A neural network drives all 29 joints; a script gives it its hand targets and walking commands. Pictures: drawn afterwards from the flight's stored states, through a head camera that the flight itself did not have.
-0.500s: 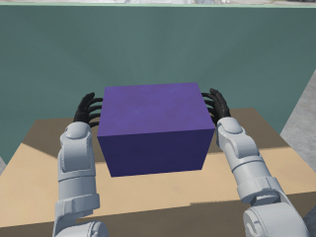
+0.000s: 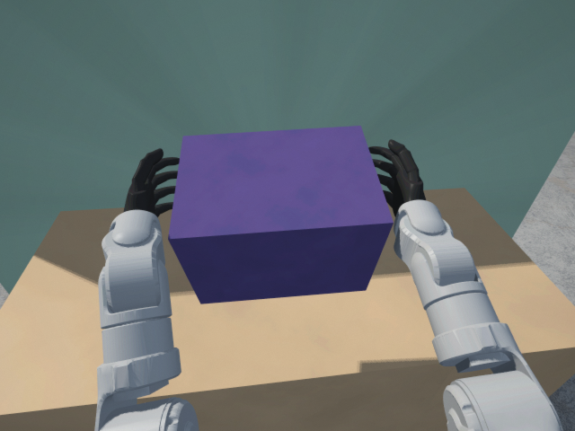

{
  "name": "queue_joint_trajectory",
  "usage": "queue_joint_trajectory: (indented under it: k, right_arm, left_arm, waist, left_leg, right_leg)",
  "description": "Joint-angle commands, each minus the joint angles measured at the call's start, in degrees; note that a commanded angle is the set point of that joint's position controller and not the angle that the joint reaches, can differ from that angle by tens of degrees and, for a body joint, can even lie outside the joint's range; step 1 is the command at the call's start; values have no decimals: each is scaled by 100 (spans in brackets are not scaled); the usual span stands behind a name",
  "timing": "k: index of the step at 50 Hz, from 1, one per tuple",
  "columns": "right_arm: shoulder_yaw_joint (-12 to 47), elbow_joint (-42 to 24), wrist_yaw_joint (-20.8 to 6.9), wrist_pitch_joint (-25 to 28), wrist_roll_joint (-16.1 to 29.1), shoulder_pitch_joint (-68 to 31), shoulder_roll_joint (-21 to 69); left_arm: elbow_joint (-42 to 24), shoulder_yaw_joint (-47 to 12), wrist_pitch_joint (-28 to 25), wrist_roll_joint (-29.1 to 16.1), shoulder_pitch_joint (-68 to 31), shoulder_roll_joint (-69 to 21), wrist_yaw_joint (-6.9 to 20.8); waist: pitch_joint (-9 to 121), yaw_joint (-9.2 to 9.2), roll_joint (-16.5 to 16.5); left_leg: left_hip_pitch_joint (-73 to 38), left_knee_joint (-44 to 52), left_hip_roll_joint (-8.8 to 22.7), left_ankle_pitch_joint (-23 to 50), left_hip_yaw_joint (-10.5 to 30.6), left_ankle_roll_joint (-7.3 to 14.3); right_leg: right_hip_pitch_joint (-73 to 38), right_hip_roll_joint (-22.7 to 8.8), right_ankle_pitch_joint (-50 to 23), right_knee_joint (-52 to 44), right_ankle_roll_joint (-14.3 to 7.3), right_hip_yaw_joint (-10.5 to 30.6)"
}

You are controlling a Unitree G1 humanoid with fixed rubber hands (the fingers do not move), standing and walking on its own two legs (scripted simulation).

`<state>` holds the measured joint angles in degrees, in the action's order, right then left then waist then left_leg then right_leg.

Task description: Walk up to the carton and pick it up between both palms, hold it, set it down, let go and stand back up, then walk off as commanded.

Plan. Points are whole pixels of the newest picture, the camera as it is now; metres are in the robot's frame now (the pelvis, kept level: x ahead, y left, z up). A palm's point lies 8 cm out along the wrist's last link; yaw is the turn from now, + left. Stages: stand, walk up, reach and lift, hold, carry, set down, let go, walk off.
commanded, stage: hold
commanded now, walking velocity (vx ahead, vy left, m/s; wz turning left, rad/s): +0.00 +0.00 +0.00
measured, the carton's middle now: (278, 217) +0.39 +0.01 +0.16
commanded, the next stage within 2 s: none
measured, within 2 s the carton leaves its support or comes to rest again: neither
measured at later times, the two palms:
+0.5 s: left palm (142, 220) +0.34 +0.18 +0.20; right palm (407, 212) +0.35 -0.16 +0.19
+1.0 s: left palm (140, 217) +0.34 +0.18 +0.21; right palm (407, 204) +0.35 -0.15 +0.21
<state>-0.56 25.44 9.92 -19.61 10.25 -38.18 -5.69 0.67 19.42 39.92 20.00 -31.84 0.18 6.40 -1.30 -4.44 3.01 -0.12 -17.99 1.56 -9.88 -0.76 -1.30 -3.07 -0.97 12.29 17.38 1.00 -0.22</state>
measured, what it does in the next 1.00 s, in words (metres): stands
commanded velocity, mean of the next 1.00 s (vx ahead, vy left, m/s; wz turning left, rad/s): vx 0.00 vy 0.00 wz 0.00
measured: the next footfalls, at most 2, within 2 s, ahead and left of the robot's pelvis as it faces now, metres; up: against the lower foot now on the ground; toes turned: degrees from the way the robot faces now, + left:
none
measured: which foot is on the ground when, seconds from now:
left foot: down 0.00-1.00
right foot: down 0.00-1.00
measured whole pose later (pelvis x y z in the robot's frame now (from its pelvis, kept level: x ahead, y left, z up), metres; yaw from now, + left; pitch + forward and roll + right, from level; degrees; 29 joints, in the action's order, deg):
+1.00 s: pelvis -0.01 +0.00 +0.00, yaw +0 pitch -9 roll +0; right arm -0.8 27.0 9.4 -20.0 8.9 -38.6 -5.6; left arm 2.4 19.7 40.9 21.0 -32.6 0.2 7.2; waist -1.4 -4.4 3.1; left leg 0.0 -18.0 1.6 -9.0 -0.7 -1.3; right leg -3.1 -1.0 11.3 17.0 1.0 -0.2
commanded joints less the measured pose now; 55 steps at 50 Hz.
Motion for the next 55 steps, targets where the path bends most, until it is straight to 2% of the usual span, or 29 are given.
queue_joint_trajectory:
  k: [1, 4, 5, 6, 10, 12, 14, 15, 16, 22, 23, 26, 28, 30, 31, 34, 35, 36, 38, 39, 41, 42, 44, 48, 49, 50, 51, 53, 55]
  right_arm:
    - [1957, -1435, -686, 97, 501, -2555, 2390]
    - [1503, -808, -737, 45, 429, -2676, 2421]
    - [1557, -1178, -807, 148, 480, -2862, 2363]
    - [1336, -702, -847, 63, 299, -2980, 2384]
    - [1240, -968, -916, 267, 123, -3251, 2646]
    - [1132, -805, -938, 268, 49, -3341, 2589]
    - [1015, -394, -1044, 301, -3, -3473, 2555]
    - [984, -875, -1061, 451, -17, -3905, 2666]
    - [835, -311, -1087, 333, -128, -3456, 2556]
    - [1021, -764, -1139, 748, 7, -4061, 2908]
    - [1029, -701, -1094, 698, -39, -3775, 2781]
    - [1122, -548, -1013, 671, 14, -3512, 2864]
    - [1142, -475, -1016, 641, 27, -3379, 2752]
    - [1325, -728, -915, 618, 132, -3189, 2802]
    - [1352, -844, -890, 623, 184, -3127, 2659]
    - [1982, -1892, -824, 757, 558, -3185, 2767]
    - [2024, -1815, -746, 663, 483, -3133, 2714]
    - [1919, -1690, -710, 643, 484, -2973, 2705]
    - [1850, -1327, -714, 437, 390, -2607, 2575]
    - [1935, -1547, -681, 402, 427, -2430, 2639]
    - [1898, -1272, -673, 220, 437, -2471, 2585]
    - [1788, -1177, -675, 219, 392, -2536, 2447]
    - [1775, -1167, -721, 199, 529, -2803, 2514]
    - [1759, -1749, -762, 363, 492, -3100, 2498]
    - [1530, -1122, -741, 252, 326, -2900, 2440]
    - [1710, -1452, -802, 328, 442, -3245, 2557]
    - [1442, -690, -796, 188, 292, -2932, 2491]
    - [1417, -1005, -858, 235, 325, -3172, 2559]
    - [1053, -486, -985, 295, 98, -3344, 2455]
  left_arm:
    - [-705, -2410, -84, -806, -2378, -2164, 1048]
    - [-420, -2318, -110, -806, -2888, -2212, 1033]
    - [-704, -2415, -116, -876, -2837, -2332, 1005]
    - [-202, -2175, -88, -753, -3025, -2190, 1046]
    - [-11, -2297, -244, -1051, -3230, -2441, 1007]
    - [294, -2103, -205, -813, -3260, -2307, 1048]
    - [691, -1802, -225, -619, -3550, -2076, 1046]
    - [596, -1918, -255, -774, -3706, -2234, 992]
    - [871, -1713, -228, -651, -3614, -2065, 1023]
    - [589, -2117, -442, -989, -3629, -2457, 832]
    - [613, -2094, -394, -912, -3417, -2400, 838]
    - [414, -2103, -439, -878, -3314, -2291, 837]
    - [451, -1892, -391, -742, -3374, -2220, 884]
    - [504, -1863, -329, -685, -2933, -2232, 966]
    - [96, -2113, -319, -793, -2833, -2321, 984]
    - [-1268, -2879, -470, -1347, -2820, -2504, 807]
    - [-936, -2652, -446, -1163, -2765, -2310, 803]
    - [-1029, -2794, -440, -1250, -2767, -2383, 803]
    - [-519, -2305, -275, -807, -2408, -2124, 880]
    - [-908, -2458, -287, -939, -2290, -2219, 930]
    - [-520, -2214, -202, -763, -2445, -2069, 1011]
    - [-482, -2354, -158, -754, -2416, -2128, 1083]
    - [-558, -2193, -137, -694, -2658, -2181, 1104]
    - [-943, -2516, -247, -1023, -2885, -2276, 955]
    - [-501, -2462, -238, -1041, -2884, -2258, 971]
    - [-632, -2517, -276, -1080, -3086, -2307, 946]
    - [-203, -2185, -188, -789, -3035, -2175, 958]
    - [-299, -2223, -228, -875, -3331, -2247, 967]
    - [225, -2181, -220, -820, -3605, -2289, 986]
  waist:
    - [1550, -36, -163]
    - [1422, -124, -572]
    - [1709, -44, -612]
    - [1259, -29, -396]
    - [1528, -77, -114]
    - [1384, -86, -165]
    - [766, 102, -125]
    - [1236, 90, -110]
    - [702, 123, -143]
    - [1345, 110, -111]
    - [1413, 64, -250]
    - [1566, -53, -51]
    - [1152, 54, 29]
    - [1289, 50, -22]
    - [1508, -73, -137]
    - [2878, -88, -432]
    - [2446, -68, -222]
    - [2337, -223, -251]
    - [1700, -44, -294]
    - [1901, -117, -116]
    - [1586, -87, -22]
    - [1525, -137, -164]
    - [1510, 23, -284]
    - [2183, -129, -395]
    - [1734, -227, -260]
    - [1980, -31, -315]
    - [1370, -67, -345]
    - [1459, -12, -326]
    - [1177, -89, -493]
  left_leg:
    - [-1053, 28, -344, 2786, -175, -194]
    - [-959, 122, -311, 2205, -118, -210]
    - [-951, 139, -347, 2227, -163, -233]
    - [-646, 320, -336, 1434, -201, -116]
    - [-514, 369, -324, 1096, -290, -65]
    - [-411, 477, -352, 800, -292, -17]
    - [-6, 672, -355, -113, -306, 139]
    - [-40, 703, -312, -183, -283, 167]
    - [150, 752, -309, -384, -323, 185]
    - [-322, 510, -326, 370, -274, 133]
    - [-457, 488, -333, 613, -278, 93]
    - [-680, 364, -356, 1006, -297, 90]
    - [-586, 412, -356, 912, -327, 128]
    - [-705, 297, -434, 1385, -329, 132]
    - [-878, 176, -432, 1745, -345, 7]
    - [-1617, -361, -396, 3521, -223, -268]
    - [-1494, -230, -439, 3369, -253, -221]
    - [-1532, -261, -439, 3250, -228, -245]
    - [-1227, -88, -505, 2707, -317, -149]
    - [-1329, -114, -429, 3008, -262, -158]
    - [-986, 15, -467, 2610, -301, -115]
    - [-970, 40, -459, 2677, -266, -194]
    - [-982, 83, -404, 2397, -258, -148]
    - [-1263, -69, -411, 2799, -241, -220]
    - [-1128, 48, -383, 2418, -184, -202]
    - [-1148, 63, -368, 2433, -213, -190]
    - [-903, 202, -367, 1945, -258, -122]
    - [-792, 239, -371, 1647, -281, -118]
    - [-524, 527, -339, 587, -274, -72]
  right_leg:
    - [-132, 465, -2002, -377, 69, -397]
    - [181, 389, -1295, -503, -60, -337]
    - [15, 435, -1234, -479, -89, -406]
    - [227, 367, -659, -546, -111, -364]
    - [154, 390, -696, -544, -99, -405]
    - [274, 360, -437, -635, -95, -391]
    - [595, 291, 421, -644, -58, -404]
    - [513, 338, 311, -604, -42, -477]
    - [593, 281, 523, -640, -73, -403]
    - [655, 329, 25, -545, -17, -496]
    - [565, 315, -155, -601, -35, -476]
    - [481, 403, -591, -568, 29, -506]
    - [533, 346, -482, -604, 35, -434]
    - [180, 314, -1244, -569, 83, -380]
    - [84, 366, -1508, -534, 44, -425]
    - [-220, 447, -2865, -194, 124, -510]
    - [-240, 430, -2715, -301, 169, -478]
    - [-108, 422, -2642, -318, 167, -523]
    - [-164, 321, -2535, -384, 169, -407]
    - [-332, 367, -2832, -310, 155, -396]
    - [-380, 333, -2706, -299, 192, -328]
    - [-260, 373, -2465, -337, 120, -409]
    - [-162, 355, -2043, -394, 77, -376]
    - [-138, 401, -2160, -365, 86, -444]
    - [17, 413, -1684, -467, 52, -445]
    - [69, 445, -1539, -458, 42, -455]
    - [166, 385, -1126, -535, 11, -388]
    - [206, 412, -1001, -515, 5, -431]
    - [506, 320, 51, -695, -88, -406]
